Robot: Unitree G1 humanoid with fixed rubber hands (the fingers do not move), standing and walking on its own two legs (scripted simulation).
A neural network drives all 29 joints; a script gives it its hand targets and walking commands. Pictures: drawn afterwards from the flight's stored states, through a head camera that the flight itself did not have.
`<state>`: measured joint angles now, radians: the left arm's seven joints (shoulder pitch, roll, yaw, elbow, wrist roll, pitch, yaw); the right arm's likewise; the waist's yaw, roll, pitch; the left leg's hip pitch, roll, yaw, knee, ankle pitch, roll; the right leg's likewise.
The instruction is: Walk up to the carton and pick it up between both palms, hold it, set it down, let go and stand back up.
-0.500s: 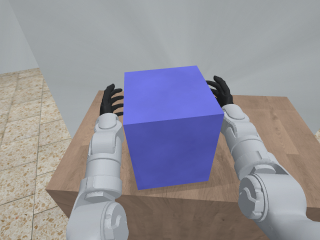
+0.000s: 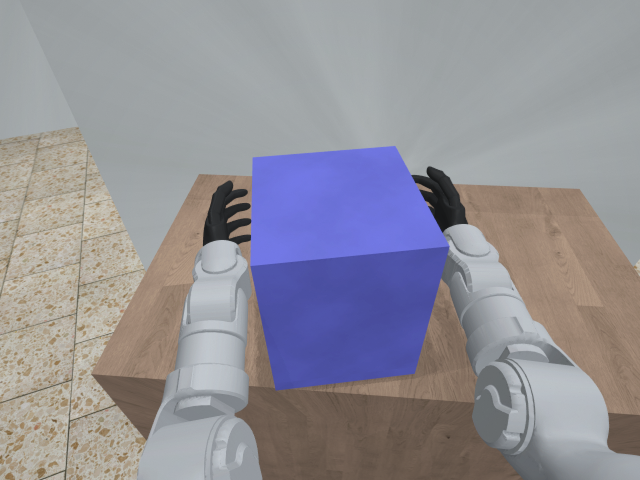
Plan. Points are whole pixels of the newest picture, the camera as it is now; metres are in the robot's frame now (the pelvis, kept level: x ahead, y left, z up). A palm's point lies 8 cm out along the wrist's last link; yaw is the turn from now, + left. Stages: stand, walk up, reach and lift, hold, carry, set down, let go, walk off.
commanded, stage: set down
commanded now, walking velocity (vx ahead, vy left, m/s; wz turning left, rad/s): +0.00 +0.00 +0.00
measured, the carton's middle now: (335, 268) +0.41 -0.01 +0.07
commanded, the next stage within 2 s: none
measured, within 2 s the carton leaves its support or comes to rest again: rests again in 0.12 s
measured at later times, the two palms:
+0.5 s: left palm (222, 250) +0.39 +0.14 +0.13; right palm (448, 234) +0.41 -0.15 +0.13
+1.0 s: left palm (222, 252) +0.39 +0.14 +0.13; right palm (448, 236) +0.41 -0.15 +0.13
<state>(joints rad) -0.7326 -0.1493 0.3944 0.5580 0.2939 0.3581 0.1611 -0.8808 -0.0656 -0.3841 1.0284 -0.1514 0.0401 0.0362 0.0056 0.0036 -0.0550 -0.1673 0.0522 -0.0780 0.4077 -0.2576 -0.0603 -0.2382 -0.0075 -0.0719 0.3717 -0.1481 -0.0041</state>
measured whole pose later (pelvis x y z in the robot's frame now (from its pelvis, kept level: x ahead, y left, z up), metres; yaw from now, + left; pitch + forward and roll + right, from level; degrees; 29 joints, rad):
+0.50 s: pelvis +0.00 +0.00 +0.00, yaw +0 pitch +1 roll -1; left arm -0.70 -0.17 0.41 0.56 0.32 0.30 0.15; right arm -0.85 -0.05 -0.44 1.03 -0.21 -0.02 0.06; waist 0.01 0.00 -0.05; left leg -0.17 0.05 -0.08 0.41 -0.26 -0.06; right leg -0.24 -0.01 -0.07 0.37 -0.15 0.00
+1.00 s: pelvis +0.00 +0.00 +0.00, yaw +0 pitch +1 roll -1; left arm -0.69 -0.19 0.45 0.56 0.36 0.25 0.11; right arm -0.84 -0.04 -0.48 1.03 -0.24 -0.06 0.08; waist 0.01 0.00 -0.05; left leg -0.17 0.05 -0.08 0.40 -0.26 -0.06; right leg -0.24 -0.01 -0.07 0.37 -0.15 0.00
